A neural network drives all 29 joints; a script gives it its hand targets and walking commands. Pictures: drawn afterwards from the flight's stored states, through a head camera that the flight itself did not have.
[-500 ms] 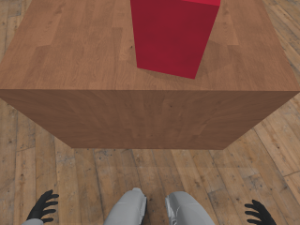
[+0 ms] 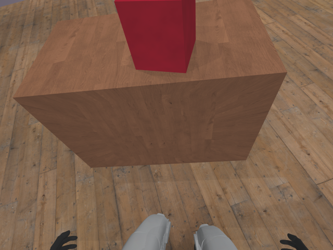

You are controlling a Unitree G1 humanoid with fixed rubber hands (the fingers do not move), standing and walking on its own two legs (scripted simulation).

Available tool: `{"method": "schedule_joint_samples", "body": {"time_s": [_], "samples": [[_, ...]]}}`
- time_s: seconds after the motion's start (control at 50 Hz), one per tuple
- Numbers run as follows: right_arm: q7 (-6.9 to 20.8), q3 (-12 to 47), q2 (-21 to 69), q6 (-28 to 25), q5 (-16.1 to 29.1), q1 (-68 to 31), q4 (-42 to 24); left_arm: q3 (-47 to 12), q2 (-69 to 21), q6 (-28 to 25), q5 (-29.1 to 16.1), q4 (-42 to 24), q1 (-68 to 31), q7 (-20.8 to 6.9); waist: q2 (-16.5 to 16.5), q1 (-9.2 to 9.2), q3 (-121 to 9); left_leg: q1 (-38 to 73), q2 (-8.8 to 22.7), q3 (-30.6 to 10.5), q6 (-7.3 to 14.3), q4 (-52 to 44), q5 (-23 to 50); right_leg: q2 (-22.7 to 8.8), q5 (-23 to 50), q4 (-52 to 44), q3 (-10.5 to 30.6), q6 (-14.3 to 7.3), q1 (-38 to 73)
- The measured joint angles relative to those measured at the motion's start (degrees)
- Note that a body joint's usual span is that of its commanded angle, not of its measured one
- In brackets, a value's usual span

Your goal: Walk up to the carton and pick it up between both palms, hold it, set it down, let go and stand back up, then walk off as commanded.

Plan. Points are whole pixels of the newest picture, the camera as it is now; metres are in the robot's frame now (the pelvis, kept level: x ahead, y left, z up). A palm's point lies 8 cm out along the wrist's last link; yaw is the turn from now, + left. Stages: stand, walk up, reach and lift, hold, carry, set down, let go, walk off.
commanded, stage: walk off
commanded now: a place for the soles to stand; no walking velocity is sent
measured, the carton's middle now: (162, 23) +0.80 +0.02 +0.09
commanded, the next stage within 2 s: stand in 1.86 s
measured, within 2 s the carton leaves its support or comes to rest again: neither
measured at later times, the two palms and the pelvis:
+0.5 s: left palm out of the picture -0.06 +0.37 -0.10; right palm out of the picture -0.10 -0.26 -0.12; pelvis -0.16 +0.06 -0.01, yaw +1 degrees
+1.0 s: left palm out of the picture -0.27 +0.29 -0.09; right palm out of the picture -0.26 -0.33 -0.13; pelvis -0.34 -0.01 -0.01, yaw +0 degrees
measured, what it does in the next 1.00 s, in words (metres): walks backwards: left foot, then right foot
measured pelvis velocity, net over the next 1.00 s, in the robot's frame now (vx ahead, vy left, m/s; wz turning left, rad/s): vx -0.34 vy -0.01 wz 0.00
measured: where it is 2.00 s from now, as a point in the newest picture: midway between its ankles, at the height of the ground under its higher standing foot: outside the picture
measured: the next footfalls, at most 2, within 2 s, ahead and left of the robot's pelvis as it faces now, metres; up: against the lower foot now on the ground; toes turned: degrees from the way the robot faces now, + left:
left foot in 0.38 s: -0.08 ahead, +0.16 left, +0.00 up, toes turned -7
right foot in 0.82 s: -0.23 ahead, -0.10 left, +0.00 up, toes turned +8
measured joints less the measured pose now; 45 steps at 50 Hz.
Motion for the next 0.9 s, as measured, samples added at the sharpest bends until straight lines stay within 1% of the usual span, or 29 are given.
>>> {"method": "schedule_joint_samples", "body": {"time_s": [0.12, 0.2, 0.28, 0.32, 0.36, 0.38, 0.4, 0.42, 0.44, 0.46, 0.5, 0.52, 0.56, 0.58, 0.62, 0.64, 0.72, 0.78, 0.82, 0.84, 0.86, 0.88, 0.9], "samples": [[0.3, 0.0, -1.3, 0.0, 0.0, 0.0, 1.6, 0.6, 0.0, -0.6, 0.0, -0.1, -2.3, 0.2, 0.0, -0.09, -0.2, 7.3, 0.0, -0.1, 0.0, 0.7, 0.0, -1.0, 5.8, -5.7, 0.0, 0.0, 0.0], [0.3, 0.0, -1.4, 0.0, 0.0, 0.0, 1.6, 0.8, 0.0, -0.6, 0.0, -0.4, -3.4, 0.2, 0.1, -0.11, 1.4, 10.7, 0.1, -0.1, 0.0, -1.2, -2.0, -1.3, 8.6, -7.3, -0.1, 0.0, -0.3], [0.7, 0.0, -1.4, 0.0, 0.0, 0.0, 1.6, 1.2, 0.0, -0.6, 0.0, -0.8, -4.1, 0.1, 0.1, -0.23, 3.2, 13.6, 1.6, -0.1, 0.0, -8.7, -4.8, -1.3, 11.0, -8.1, -0.5, 0.0, -1.2], [1.1, 0.0, -1.4, 0.0, 0.0, 0.0, 1.8, 1.3, 0.1, -0.6, 0.0, -0.9, -4.5, 0.1, 0.1, -0.69, 4.0, 15.0, 2.9, -0.1, 0.0, -14.1, -5.6, -1.5, 12.0, -8.2, -1.3, 0.1, -1.9], [1.4, 0.0, -1.5, 0.0, 0.0, 0.0, 2.3, 1.4, 0.3, -0.5, 0.0, -0.9, -4.7, -0.1, -0.1, -0.97, 4.5, 17.5, 4.2, 0.0, 0.0, -21.8, -5.2, -1.6, 12.9, -7.9, -1.7, 0.3, -2.9], [1.5, 0.0, -1.4, 0.0, 0.0, 0.0, 2.5, 1.4, 0.5, -0.3, 0.0, -0.9, -4.9, -0.2, -0.4, -0.99, 4.9, 18.0, 4.2, 0.2, 0.0, -24.2, -2.8, -1.8, 13.0, -7.3, -1.6, 0.5, -3.5], [1.7, 0.0, -1.4, 0.0, 0.0, 0.0, 2.7, 1.5, 0.6, -0.1, 0.0, -0.8, -5.0, -0.2, -1.2, -0.62, 5.9, 17.8, 3.6, 0.9, 0.0, -23.6, -1.1, -2.1, 10.6, -5.6, -1.0, 0.5, -4.0], [1.7, -0.1, -1.4, 0.0, 0.0, 0.1, 2.9, 1.5, 0.6, 0.3, 0.0, -0.7, -4.7, -0.1, -1.5, -0.24, 6.4, 17.4, 3.5, 1.7, 0.0, -22.7, -0.5, -1.4, 4.6, -1.7, 0.1, 0.5, -5.2], [1.8, -0.1, -1.5, 0.1, 0.0, 0.3, 3.1, 1.7, 0.7, 0.7, 0.0, -0.4, -4.1, 0.1, -1.5, -0.42, 6.3, 16.9, 3.8, 1.9, 0.1, -21.8, -0.4, 0.1, -0.3, 4.9, 1.2, 0.5, -6.6], [1.7, -0.1, -1.5, 0.2, 0.0, 0.3, 3.2, 1.8, 0.9, 0.9, 0.0, -0.1, -3.4, 0.3, -1.5, -0.7, 6.1, 16.7, 4.2, 1.9, 0.1, -21.6, -0.2, 2.1, -2.8, 12.2, 2.2, 0.5, -7.7], [1.2, -0.1, -1.5, 0.2, 0.0, 0.3, 3.1, 1.9, 1.8, 1.1, 0.0, 0.6, -2.3, 0.5, -1.8, -0.79, 4.9, 15.8, 4.8, 1.7, 0.1, -22.4, 0.9, 5.5, -3.3, 24.5, 3.3, 0.5, -8.6], [0.8, -0.1, -1.4, 0.2, 0.0, 0.3, 2.6, 2.0, 2.3, 1.1, 0.0, 0.8, -1.7, 0.5, -2.0, -0.62, 3.9, 14.9, 5.0, 1.7, 0.1, -22.9, 1.7, 6.5, -3.3, 29.5, 3.3, 0.5, -8.5], [0.2, -0.1, -1.4, 0.1, 0.0, 0.3, 1.5, 2.5, 3.4, 1.2, 0.0, 0.9, -0.4, 0.4, -2.6, -0.22, 0.8, 11.5, 5.1, 1.8, 0.1, -23.8, 3.4, 7.6, -3.3, 36.4, 3.4, 0.5, -8.4], [-0.1, -0.1, -1.4, -0.2, 0.0, 0.3, 0.6, 2.7, 4.0, 1.2, 0.0, 0.8, 0.1, 0.4, -2.9, 0.01, -0.4, 9.7, 5.1, 1.8, 0.1, -24.2, 4.3, 7.5, -3.4, 38.1, 3.4, 0.5, -7.9], [-0.7, 0.0, -1.4, -1.1, 0.0, 0.2, -1.4, 2.7, 5.0, 1.2, 0.0, 0.8, 0.4, 0.5, -3.0, 0.64, -1.6, 6.8, 5.5, 1.8, 0.1, -24.6, 5.9, 7.0, -3.4, 37.3, 3.5, 0.5, -6.0], [-0.9, 0.0, -1.4, -1.5, 0.0, 0.1, -2.1, 2.7, 5.3, 1.2, 0.0, 0.8, 0.4, 0.5, -3.0, 0.9, -1.7, 5.6, 5.7, 1.9, 0.1, -24.7, 6.7, 6.4, -3.6, 35.1, 3.5, 0.5, -4.9], [-1.2, 0.0, -1.4, -2.3, 0.0, -0.2, -4.5, 2.7, 5.8, 1.2, 0.0, 0.6, -0.3, 0.4, -3.1, 1.49, -0.8, 1.0, 6.4, 1.9, -0.7, -24.7, 9.6, 3.8, -5.8, 23.6, 3.5, 0.5, -2.3], [-1.2, 0.0, -1.4, -2.3, 0.0, -0.2, -5.7, 2.7, 5.8, 1.2, 0.0, 0.0, -0.7, 0.0, -3.1, 1.77, 1.1, -1.7, 7.5, 1.9, -1.1, -24.7, 12.0, 2.7, -8.9, 15.9, 3.5, 0.5, -2.1], [-1.2, 0.0, -1.4, -2.3, 0.0, -0.2, -6.0, 2.7, 5.8, 1.2, 0.0, 0.0, -0.6, -0.4, -3.1, 1.89, 2.1, -3.4, 8.4, 1.9, -1.4, -24.8, 13.6, 1.9, -10.0, 8.5, 3.5, 0.7, -1.3], [-1.2, 0.0, -1.4, -2.2, 0.0, -0.4, -6.0, 2.7, 5.5, 1.2, 0.0, 0.0, -0.7, -0.6, -2.5, 1.91, 3.5, -3.3, 9.3, 1.5, -1.4, -24.9, 14.3, 2.6, -10.0, 7.8, 3.1, 1.2, -1.2], [-1.1, 0.0, -1.4, -1.9, 0.0, -0.4, -5.8, 2.6, 5.0, 1.2, 0.0, 0.0, -0.6, -0.9, -1.6, 1.65, 4.7, -3.0, 10.1, 0.7, -1.4, -24.8, 13.6, 3.6, -8.8, 7.9, 2.4, 1.3, -1.2], [-1.1, -0.1, -1.4, -1.4, 0.0, -0.4, -5.1, 2.4, 4.7, 1.2, 0.0, 0.0, -0.2, -1.1, -1.6, 1.24, 5.4, -3.1, 9.8, 0.0, -1.4, -23.1, 7.7, 3.8, -7.6, 8.0, 1.9, 1.3, -1.2], [-1.3, -0.1, -1.4, -0.9, 0.0, -0.4, -4.0, 2.2, 4.1, 1.2, 0.1, 0.1, 0.3, -1.3, -1.8, 0.89, 5.4, -3.7, 8.3, -0.6, -1.4, -19.4, 1.9, 3.4, -6.5, 7.9, 1.6, 1.3, -1.1]]}}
